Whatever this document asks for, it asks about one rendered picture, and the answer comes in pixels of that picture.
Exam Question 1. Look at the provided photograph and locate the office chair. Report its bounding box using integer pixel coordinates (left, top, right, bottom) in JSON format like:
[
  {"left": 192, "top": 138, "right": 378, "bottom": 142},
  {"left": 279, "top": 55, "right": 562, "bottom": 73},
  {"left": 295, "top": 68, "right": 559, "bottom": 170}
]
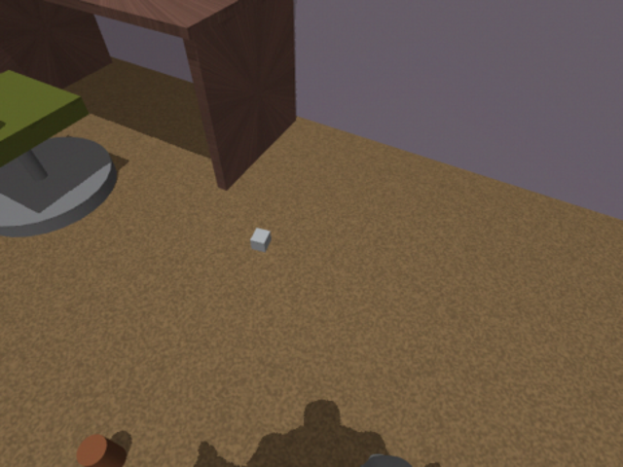
[{"left": 0, "top": 70, "right": 117, "bottom": 237}]

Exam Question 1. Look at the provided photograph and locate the desk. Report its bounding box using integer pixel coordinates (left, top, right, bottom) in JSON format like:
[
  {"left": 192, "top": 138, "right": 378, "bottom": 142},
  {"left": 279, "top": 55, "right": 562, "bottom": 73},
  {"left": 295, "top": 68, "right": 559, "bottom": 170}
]
[{"left": 0, "top": 0, "right": 296, "bottom": 191}]

